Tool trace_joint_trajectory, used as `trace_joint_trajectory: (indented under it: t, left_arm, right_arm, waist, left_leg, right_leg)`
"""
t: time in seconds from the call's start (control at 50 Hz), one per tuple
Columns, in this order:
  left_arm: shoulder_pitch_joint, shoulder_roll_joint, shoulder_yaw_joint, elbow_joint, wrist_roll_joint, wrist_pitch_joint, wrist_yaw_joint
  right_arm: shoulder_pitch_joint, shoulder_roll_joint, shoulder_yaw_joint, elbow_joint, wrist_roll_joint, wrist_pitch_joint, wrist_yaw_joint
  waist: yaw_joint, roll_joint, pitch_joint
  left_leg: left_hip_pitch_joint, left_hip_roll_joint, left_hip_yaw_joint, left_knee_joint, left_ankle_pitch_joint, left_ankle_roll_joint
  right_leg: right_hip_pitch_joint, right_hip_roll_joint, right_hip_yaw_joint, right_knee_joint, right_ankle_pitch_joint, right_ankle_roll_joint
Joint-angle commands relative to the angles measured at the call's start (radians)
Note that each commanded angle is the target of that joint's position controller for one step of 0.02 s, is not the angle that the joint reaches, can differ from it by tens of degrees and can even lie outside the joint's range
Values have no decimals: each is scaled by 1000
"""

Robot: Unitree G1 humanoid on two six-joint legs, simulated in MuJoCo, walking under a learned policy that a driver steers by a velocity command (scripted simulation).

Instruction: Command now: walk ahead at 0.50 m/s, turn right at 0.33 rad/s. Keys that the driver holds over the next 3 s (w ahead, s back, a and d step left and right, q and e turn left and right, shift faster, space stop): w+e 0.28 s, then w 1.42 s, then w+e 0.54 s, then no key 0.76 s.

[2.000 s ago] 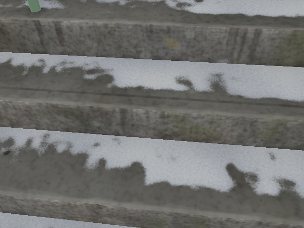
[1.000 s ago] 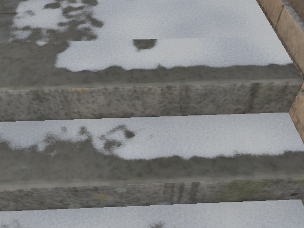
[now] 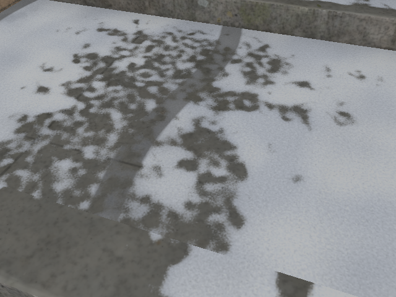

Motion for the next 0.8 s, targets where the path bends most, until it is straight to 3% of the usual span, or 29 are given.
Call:
trace_joint_trajectory:
  t: [0.02,0.06,0.08,0.12,0.14,0.18,0.2,0.24,0.28,0.3,0.32,0.36,0.38,0.4,0.42,0.44,0.48,0.5,0.52,0.54,0.56,0.58,0.6,0.64,0.66,0.72,0.74,0.78,0.8]
  left_arm:
    - [68,-4,6,119,-18,-8,5]
    - [55,-37,-6,161,-26,-18,0]
    - [107,-36,-10,194,-4,-28,-9]
    - [125,30,5,177,22,-42,-24]
    - [152,29,0,176,24,-45,-29]
    - [290,17,-9,221,13,-54,-25]
    - [369,-19,-20,268,24,-46,-29]
    - [475,-19,-29,325,48,-46,-25]
    - [490,-31,-32,343,71,-46,-16]
    - [493,-15,-35,353,80,-50,-29]
    - [493,-18,-35,349,71,-56,-35]
    - [424,-25,-46,305,5,-63,-60]
    - [362,-36,-54,265,-25,-72,-67]
    - [356,-20,-54,269,-28,-86,-70]
    - [383,28,-42,261,-39,-91,-69]
    - [410,71,-27,265,-33,-96,-65]
    - [357,194,37,250,-18,-90,-69]
    - [463,84,28,265,19,-98,-77]
    - [438,28,19,245,23,-87,-89]
    - [300,1,38,249,10,-63,-100]
    - [235,22,56,233,-22,-56,-92]
    - [235,23,53,229,-11,-59,-66]
    - [191,16,49,198,-13,-63,-48]
    - [93,-34,16,130,-14,-48,-21]
    - [81,-31,13,120,-12,-39,-13]
    - [-22,-3,17,85,-7,-43,-26]
    - [-43,22,29,85,7,-50,-32]
    - [-138,46,33,41,6,-65,-31]
    - [-196,38,33,9,6,-65,-29]
  right_arm:
    - [-52,13,22,-86,0,-16,-46]
    - [-33,55,53,-94,-27,-5,-44]
    - [-66,59,70,-121,-26,-4,-45]
    - [-122,24,74,-139,-9,-2,-39]
    - [-174,-6,64,-155,0,-1,-39]
    - [-191,14,67,-151,-15,-6,-43]
    - [-249,35,80,-172,-29,-11,-51]
    - [-354,44,98,-223,-28,-19,-68]
    - [-438,65,117,-293,-17,-19,-75]
    - [-501,70,122,-331,-17,2,-77]
    - [-545,63,119,-355,-18,22,-80]
    - [-704,92,121,-422,-43,78,-70]
    - [-640,98,114,-397,-50,85,-50]
    - [-618,78,104,-399,-38,90,-43]
    - [-622,45,90,-402,-27,85,-32]
    - [-622,20,78,-406,-20,72,-25]
    - [-375,-12,54,-339,2,44,-22]
    - [-194,-17,49,-272,14,31,-26]
    - [-20,-72,31,-224,-1,39,-36]
    - [162,-97,25,-153,-41,40,-47]
    - [133,-124,15,-121,-36,4,-65]
    - [20,-84,18,-119,-9,-15,-75]
    - [-49,8,38,-90,4,-16,-73]
    - [-133,125,68,-46,-6,-12,-77]
    - [-141,128,69,-27,-22,-23,-77]
    - [-189,91,44,-55,-14,-54,-79]
    - [-177,82,47,-68,-21,-66,-82]
    - [-85,48,39,-74,-48,-75,-82]
    - [-11,31,36,-49,-42,-73,-81]
  waist:
    - [-91,16,92]
    - [-119,-68,96]
    - [-121,-42,86]
    - [-89,-51,74]
    - [-72,-46,75]
    - [-23,-173,88]
    - [2,-161,116]
    - [54,-153,145]
    - [61,-131,182]
    - [61,-107,171]
    - [68,-132,198]
    - [51,-148,222]
    - [12,-168,224]
    - [-8,-161,175]
    - [-18,-183,133]
    - [-29,-227,102]
    - [-116,-257,-29]
    - [-96,-60,-240]
    - [-181,112,-305]
    - [-262,271,-213]
    - [-221,154,-36]
    - [-161,71,46]
    - [-109,-19,24]
    - [-26,-125,17]
    - [11,-134,26]
    - [28,-57,54]
    - [25,8,65]
    - [-21,-12,59]
    - [-44,4,42]
  left_leg:
    - [-517,65,-74,372,81,24]
    - [-638,73,-28,479,-18,36]
    - [-697,93,34,436,0,19]
    - [-678,132,124,394,-12,-18]
    - [-640,143,153,383,-16,-40]
    - [-747,125,186,669,-88,-57]
    - [-899,133,165,695,-128,-34]
    - [-1119,145,146,715,-212,-2]
    - [-1168,177,165,607,-220,10]
    - [-1096,191,212,430,-121,-15]
    - [-1045,210,237,336,-69,-36]
    - [-726,228,321,146,-204,-73]
    - [-544,204,360,89,-254,-74]
    - [-386,166,378,38,-264,-66]
    - [-308,107,427,-46,-362,-68]
    - [-262,54,449,-140,-458,-71]
    - [-64,33,367,-284,-416,-45]
    - [378,120,100,-318,-257,69]
    - [600,216,-263,-620,-557,143]
    - [545,336,-632,-927,-873,216]
    - [329,347,-668,-999,-1026,141]
    - [212,352,-592,-996,-935,131]
    - [168,372,-521,-998,-694,131]
    - [134,380,-318,-979,-318,41]
    - [120,348,-189,-990,-193,6]
    - [65,213,141,-1084,-193,-29]
    - [60,194,170,-1122,-135,-18]
    - [154,222,169,-1144,9,-13]
    - [260,243,161,-1139,147,-1]
  right_leg:
    - [253,-202,711,-625,-262,-59]
    - [245,-139,549,-638,-107,-59]
    - [267,-125,464,-627,-25,-50]
    - [230,-114,406,-680,13,-40]
    - [181,-104,412,-692,23,-50]
    - [265,-126,474,-703,66,-113]
    - [394,-161,520,-683,45,-144]
    - [608,-200,606,-651,69,-177]
    - [642,-214,612,-676,108,-171]
    - [602,-210,604,-735,101,-171]
    - [539,-218,602,-780,125,-187]
    - [304,-289,568,-989,223,-204]
    - [271,-304,484,-992,431,-181]
    - [271,-297,417,-959,687,-160]
    - [374,-285,370,-926,995,-156]
    - [503,-296,366,-899,1256,-154]
    - [705,-284,273,-674,1741,-87]
    - [429,-219,303,-442,1571,-42]
    - [155,-98,340,-230,1065,-38]
    - [-48,57,398,295,340,8]
    - [-156,19,435,629,412,-3]
    - [-186,-11,422,736,463,-14]
    - [-203,-12,408,862,475,-37]
    - [-264,-45,398,867,470,-81]
    - [-286,-65,385,781,499,-84]
    - [-206,-111,271,508,420,-65]
    - [-179,-119,230,518,441,-42]
    - [-230,-142,232,360,513,-1]
    - [-266,-151,200,254,517,30]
